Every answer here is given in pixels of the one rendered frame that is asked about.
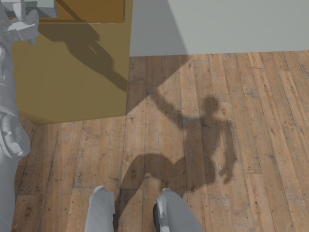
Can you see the handle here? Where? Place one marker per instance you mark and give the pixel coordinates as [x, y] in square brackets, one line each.
[45, 8]

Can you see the left robot hand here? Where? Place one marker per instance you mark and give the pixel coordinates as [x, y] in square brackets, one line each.
[24, 27]

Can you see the cabinet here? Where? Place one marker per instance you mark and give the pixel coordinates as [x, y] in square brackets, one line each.
[75, 71]

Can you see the robot left upper arm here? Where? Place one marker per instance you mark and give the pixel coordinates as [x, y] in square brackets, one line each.
[14, 144]

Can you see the drawer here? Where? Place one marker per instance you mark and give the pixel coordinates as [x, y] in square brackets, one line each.
[102, 11]

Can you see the robot right shin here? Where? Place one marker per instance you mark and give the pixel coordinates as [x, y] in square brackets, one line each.
[163, 223]

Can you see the robot left thigh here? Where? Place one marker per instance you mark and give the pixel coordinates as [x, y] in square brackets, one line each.
[100, 212]

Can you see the robot left forearm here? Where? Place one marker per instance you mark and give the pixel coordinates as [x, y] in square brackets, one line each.
[7, 81]

